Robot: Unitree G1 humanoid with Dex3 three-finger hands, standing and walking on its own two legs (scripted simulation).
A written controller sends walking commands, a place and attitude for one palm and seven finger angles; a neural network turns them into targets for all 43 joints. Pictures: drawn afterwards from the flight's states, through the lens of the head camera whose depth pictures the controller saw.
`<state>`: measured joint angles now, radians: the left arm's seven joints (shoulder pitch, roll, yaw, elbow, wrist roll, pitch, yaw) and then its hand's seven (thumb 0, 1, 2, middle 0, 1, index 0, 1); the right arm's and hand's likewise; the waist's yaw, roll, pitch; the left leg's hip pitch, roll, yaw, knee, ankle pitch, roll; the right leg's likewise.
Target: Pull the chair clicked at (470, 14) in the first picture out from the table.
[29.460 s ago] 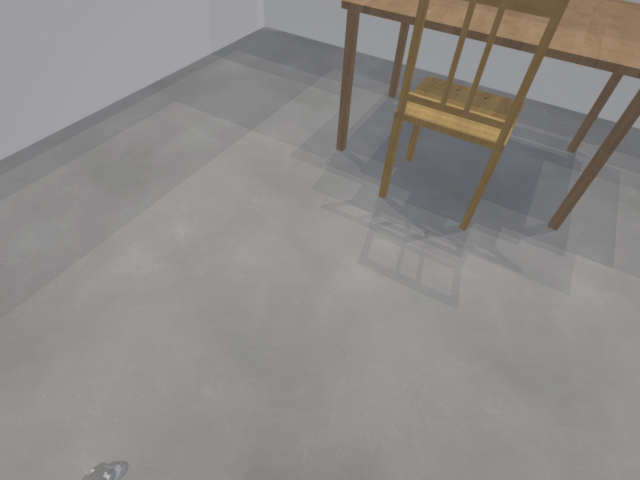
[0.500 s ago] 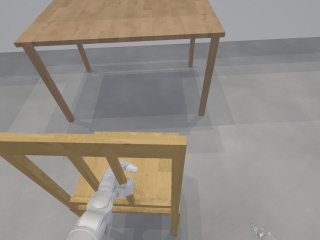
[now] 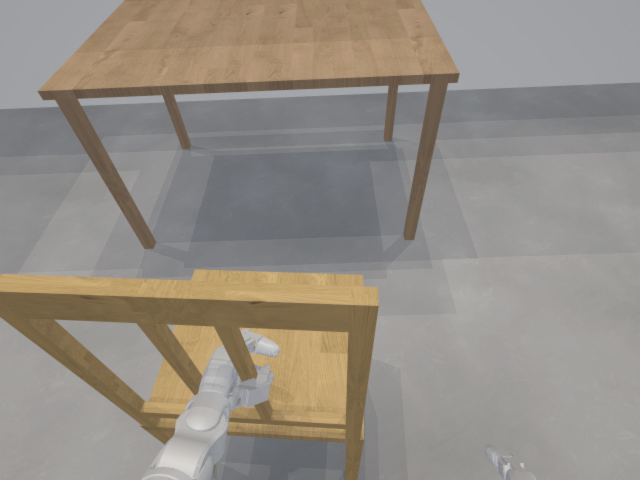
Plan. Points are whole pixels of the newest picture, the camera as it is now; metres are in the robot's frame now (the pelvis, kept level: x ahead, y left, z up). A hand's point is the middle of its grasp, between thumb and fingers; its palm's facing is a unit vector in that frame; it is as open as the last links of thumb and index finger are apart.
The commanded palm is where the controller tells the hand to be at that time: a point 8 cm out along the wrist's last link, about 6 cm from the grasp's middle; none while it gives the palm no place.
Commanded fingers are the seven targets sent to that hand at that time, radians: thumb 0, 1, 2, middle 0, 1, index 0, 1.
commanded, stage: open the thumb and straighten the fingers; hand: left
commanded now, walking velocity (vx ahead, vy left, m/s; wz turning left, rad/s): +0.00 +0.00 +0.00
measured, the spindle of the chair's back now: (189, 373) +0.27 +0.21 -0.07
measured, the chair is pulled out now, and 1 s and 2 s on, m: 0.63 0.63 0.63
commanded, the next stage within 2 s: draw the fingers out of the gap in 0.72 s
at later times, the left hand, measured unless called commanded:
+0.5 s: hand (256, 380) +0.26 +0.11 -0.06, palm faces -0.05 -0.99 -0.14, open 14.6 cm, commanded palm +0.24 +0.17 -0.04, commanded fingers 0.00 -0.55 0.20 -0.08 -0.22 -0.08 -0.22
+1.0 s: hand (246, 402) +0.24 +0.12 -0.07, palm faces -0.05 -0.99 -0.15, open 17.4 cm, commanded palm +0.21 +0.17 -0.04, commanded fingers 0.00 -0.55 0.20 0.00 0.00 0.00 0.00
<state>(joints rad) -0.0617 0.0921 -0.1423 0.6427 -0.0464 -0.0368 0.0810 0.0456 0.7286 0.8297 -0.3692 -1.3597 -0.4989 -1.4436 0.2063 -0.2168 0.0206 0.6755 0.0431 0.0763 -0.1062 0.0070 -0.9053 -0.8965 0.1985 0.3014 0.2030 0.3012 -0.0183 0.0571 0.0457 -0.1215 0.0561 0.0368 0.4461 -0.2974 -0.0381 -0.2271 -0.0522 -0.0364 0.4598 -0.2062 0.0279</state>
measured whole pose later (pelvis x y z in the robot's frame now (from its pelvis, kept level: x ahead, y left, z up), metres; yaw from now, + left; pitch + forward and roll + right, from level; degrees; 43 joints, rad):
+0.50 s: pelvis -0.01 -0.01 -0.03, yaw +2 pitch +7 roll +1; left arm 0.00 0.16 -0.04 0.34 -0.08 0.15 0.01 -0.01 -0.46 0.24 -0.30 -0.87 -0.30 -0.87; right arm 0.21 -0.27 -0.01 0.60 0.05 -0.06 -0.06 0.01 -0.91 -0.90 0.20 0.30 0.20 0.30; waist -0.06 0.05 -0.04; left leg -0.44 0.05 0.00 0.73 -0.40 -0.05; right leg -0.55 -0.07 -0.05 0.75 -0.32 0.01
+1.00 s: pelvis +0.00 -0.02 -0.04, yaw +2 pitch +8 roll +1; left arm 0.19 0.19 -0.03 0.15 -0.07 0.19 -0.02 -0.01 -0.53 0.20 -0.01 -0.01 -0.01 -0.01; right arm 0.24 -0.27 0.00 0.54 0.05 -0.08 -0.06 0.01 -0.90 -0.90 0.20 0.30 0.20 0.30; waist -0.07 0.04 -0.07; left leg -0.49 0.06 -0.01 0.79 -0.44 -0.06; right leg -0.59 -0.06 -0.06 0.81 -0.37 0.00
